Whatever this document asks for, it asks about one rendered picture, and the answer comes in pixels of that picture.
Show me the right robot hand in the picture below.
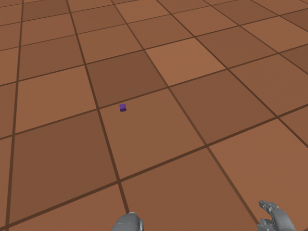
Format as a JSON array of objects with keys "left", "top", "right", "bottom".
[{"left": 257, "top": 200, "right": 296, "bottom": 231}]

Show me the small box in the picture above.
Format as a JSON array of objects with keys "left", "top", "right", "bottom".
[{"left": 119, "top": 104, "right": 126, "bottom": 112}]

